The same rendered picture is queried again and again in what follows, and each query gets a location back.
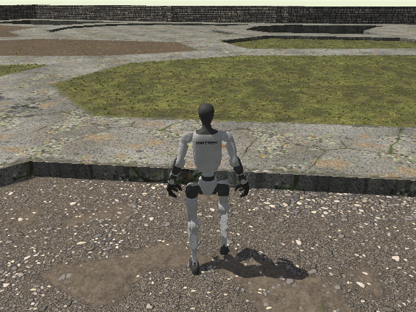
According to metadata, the left robot upper arm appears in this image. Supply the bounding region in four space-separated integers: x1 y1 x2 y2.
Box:
175 132 193 168

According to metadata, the left robot hand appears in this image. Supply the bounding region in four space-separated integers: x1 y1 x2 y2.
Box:
167 183 182 198

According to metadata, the right robot forearm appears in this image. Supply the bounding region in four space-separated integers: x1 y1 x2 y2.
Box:
233 157 248 185

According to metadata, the left robot forearm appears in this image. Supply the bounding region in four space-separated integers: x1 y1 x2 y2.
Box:
168 158 181 185

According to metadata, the right robot thigh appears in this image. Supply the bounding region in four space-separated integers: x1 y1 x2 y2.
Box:
216 180 230 215

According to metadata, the left robot foot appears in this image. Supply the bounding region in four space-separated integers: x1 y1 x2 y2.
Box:
189 258 200 276

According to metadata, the right robot upper arm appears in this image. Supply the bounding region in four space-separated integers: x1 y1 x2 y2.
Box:
220 131 240 167

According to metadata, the right robot hand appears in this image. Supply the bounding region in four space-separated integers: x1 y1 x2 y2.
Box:
235 182 250 197

